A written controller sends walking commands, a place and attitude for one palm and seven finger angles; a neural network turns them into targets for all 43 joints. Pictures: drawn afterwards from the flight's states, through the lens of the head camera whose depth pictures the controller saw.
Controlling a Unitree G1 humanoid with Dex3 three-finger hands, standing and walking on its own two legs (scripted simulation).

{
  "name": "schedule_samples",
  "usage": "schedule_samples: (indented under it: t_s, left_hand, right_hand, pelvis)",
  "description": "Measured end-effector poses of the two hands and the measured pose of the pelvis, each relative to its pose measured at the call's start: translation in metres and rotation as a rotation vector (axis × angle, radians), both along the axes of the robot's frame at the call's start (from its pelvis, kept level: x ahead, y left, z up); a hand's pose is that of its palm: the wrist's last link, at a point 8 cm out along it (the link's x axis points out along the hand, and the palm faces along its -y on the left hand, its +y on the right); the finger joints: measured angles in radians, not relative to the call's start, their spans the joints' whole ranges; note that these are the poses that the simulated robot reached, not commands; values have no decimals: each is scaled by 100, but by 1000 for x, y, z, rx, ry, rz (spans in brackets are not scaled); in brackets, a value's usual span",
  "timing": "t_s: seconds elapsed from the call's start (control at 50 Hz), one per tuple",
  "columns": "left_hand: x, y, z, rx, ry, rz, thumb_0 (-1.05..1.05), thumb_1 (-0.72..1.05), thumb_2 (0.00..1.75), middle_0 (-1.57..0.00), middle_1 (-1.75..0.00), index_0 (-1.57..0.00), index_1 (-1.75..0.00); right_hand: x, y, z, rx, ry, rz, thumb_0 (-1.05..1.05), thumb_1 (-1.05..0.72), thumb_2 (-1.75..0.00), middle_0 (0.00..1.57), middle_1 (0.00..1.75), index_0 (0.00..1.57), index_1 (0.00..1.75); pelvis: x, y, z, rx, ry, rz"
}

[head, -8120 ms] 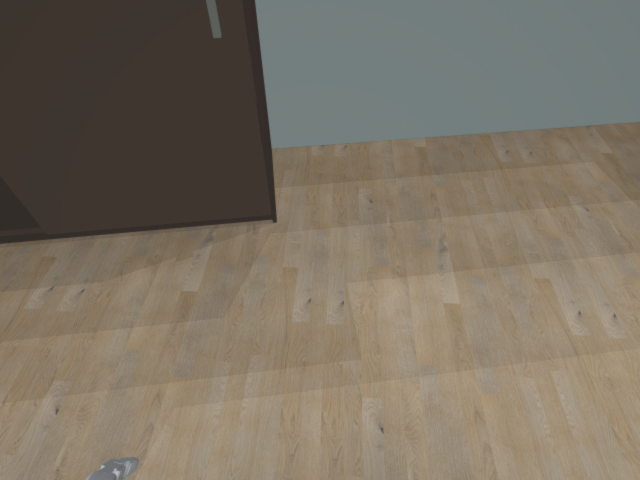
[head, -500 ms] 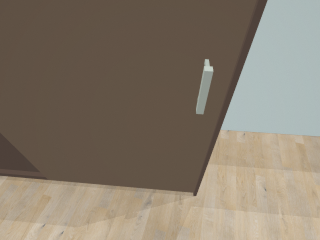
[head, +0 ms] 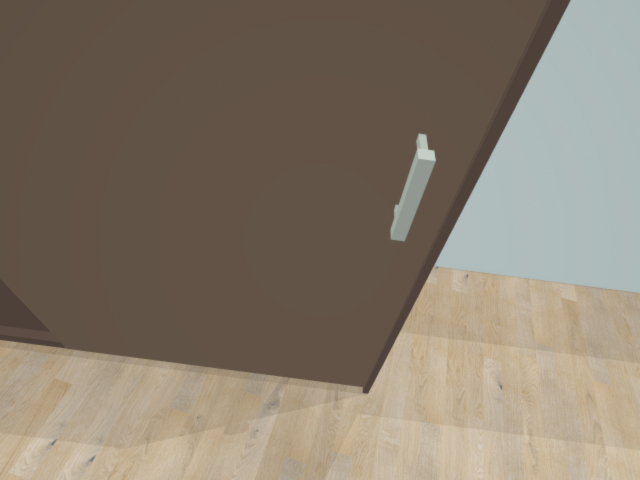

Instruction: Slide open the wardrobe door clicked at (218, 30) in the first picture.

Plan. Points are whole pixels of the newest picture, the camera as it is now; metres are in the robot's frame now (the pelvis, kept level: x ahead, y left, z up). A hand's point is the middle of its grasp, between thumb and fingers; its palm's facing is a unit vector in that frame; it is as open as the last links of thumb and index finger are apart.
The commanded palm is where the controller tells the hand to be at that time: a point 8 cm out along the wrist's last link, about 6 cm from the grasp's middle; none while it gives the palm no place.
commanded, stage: come to a stop and stand still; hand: right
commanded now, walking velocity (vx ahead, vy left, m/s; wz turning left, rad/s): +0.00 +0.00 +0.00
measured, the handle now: (409, 189) +0.48 -0.09 +0.12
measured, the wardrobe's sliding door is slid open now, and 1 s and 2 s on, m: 0.00 0.00 0.00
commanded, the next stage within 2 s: look again from close up in 0.72 s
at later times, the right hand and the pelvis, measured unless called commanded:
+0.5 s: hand out of the picture +0.05 -0.15 -0.17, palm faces +0.02 +0.97 -0.24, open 7.3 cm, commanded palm none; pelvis +0.03 +0.04 +0.00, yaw -1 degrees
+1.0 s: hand out of the picture +0.04 -0.13 -0.17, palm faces +0.05 +0.98 -0.21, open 7.3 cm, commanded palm none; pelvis +0.03 +0.05 +0.00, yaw -2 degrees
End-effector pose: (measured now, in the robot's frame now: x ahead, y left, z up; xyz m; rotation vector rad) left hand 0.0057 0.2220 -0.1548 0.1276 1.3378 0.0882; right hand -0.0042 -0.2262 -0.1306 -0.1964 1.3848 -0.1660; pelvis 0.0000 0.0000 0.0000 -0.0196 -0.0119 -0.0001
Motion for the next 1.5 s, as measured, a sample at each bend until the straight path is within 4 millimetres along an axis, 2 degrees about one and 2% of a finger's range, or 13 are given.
schedule_samples:
  t_s: [0.2,0.32,0.46,0.66,0.84,1.5]
  left_hand:
    - [-6,8,0,-8,69,17,1,90,90,-20,-30,-20,-30]
    - [0,16,0,-6,81,17,1,90,90,-20,-30,-20,-30]
    - [12,27,2,4,75,10,1,90,90,-20,-30,-20,-30]
    - [28,42,5,22,59,-6,1,90,90,-20,-30,-20,-30]
    - [32,48,6,28,59,-17,1,90,90,-20,-30,-20,-30]
    - [8,44,9,26,90,-6,1,90,90,-20,-30,-20,-30]
  right_hand:
    - [31,15,-2,-1,-25,10,1,-93,-90,20,30,20,30]
    - [45,22,-1,-5,-43,10,1,-93,-90,20,30,20,30]
    - [52,31,-2,-2,-49,1,1,-93,-90,20,30,20,30]
    - [49,42,-4,6,-40,-20,1,-92,-90,20,30,20,30]
    - [40,49,-6,16,-23,-35,1,-92,-90,20,30,20,30]
    - [30,50,-8,26,-31,-43,1,-91,-90,20,30,20,30]
  pelvis:
    - [14,16,1,1,2,-6]
    - [21,26,1,2,4,-11]
    - [28,35,2,4,6,-17]
    - [33,46,2,7,5,-26]
    - [34,51,2,10,4,-31]
    - [24,52,3,10,-6,-33]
